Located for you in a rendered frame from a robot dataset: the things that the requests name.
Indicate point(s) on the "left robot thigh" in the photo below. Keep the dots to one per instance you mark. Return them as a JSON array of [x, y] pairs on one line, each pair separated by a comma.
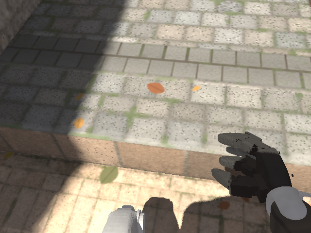
[[125, 220]]

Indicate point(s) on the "robot right forearm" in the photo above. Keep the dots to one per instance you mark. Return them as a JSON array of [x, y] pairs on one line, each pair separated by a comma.
[[288, 212]]

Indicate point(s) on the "right robot hand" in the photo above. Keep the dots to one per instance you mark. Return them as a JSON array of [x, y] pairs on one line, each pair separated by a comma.
[[266, 172]]

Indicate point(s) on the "robot left shin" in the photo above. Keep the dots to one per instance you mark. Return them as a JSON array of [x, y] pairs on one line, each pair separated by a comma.
[[126, 206]]

